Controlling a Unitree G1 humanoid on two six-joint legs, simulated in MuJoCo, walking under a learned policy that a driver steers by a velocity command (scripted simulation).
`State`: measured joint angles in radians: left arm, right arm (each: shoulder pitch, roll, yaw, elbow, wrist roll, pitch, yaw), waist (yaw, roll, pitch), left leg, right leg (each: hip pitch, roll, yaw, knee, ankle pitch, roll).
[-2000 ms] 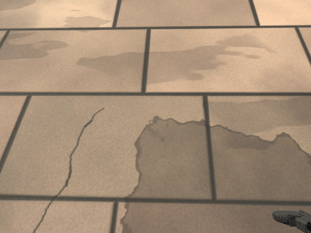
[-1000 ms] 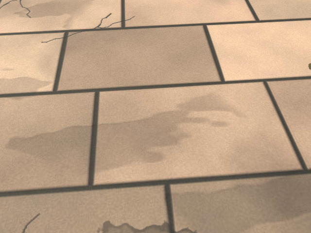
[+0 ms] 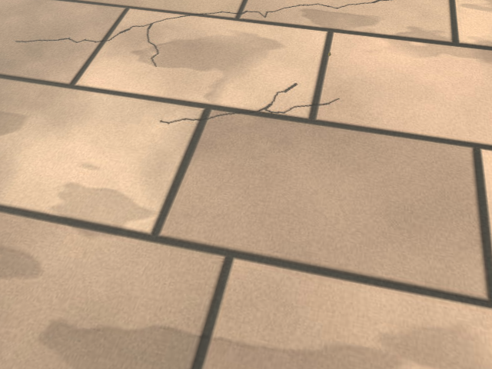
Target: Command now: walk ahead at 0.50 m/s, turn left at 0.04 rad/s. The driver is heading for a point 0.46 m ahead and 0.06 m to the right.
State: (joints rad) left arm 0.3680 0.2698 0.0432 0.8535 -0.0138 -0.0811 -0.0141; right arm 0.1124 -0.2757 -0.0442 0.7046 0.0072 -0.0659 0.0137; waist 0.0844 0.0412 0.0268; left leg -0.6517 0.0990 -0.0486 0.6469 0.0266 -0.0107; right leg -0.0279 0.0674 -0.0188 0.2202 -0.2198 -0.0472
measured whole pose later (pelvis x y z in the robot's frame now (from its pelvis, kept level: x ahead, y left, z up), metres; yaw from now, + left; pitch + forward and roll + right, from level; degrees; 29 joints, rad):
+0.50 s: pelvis +0.28 +0.05 +0.00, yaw -8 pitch +1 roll +2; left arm 0.16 0.29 0.06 0.79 -0.01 -0.04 -0.01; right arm 0.31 -0.26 -0.06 0.86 -0.01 -0.09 0.00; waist -0.06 -0.04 0.03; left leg -0.02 -0.05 0.17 0.22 -0.22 0.04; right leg -0.68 -0.10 0.07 0.78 0.01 0.00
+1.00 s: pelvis +0.43 +0.01 -0.01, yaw -11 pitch +0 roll -2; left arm 0.12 0.22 0.03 0.87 0.02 -0.01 0.00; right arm 0.19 -0.26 -0.04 0.94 -0.02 0.02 -0.04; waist -0.01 0.01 0.02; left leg -0.30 0.07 -0.03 0.57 -0.26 -0.04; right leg -0.33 0.05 -0.04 0.48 -0.15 -0.04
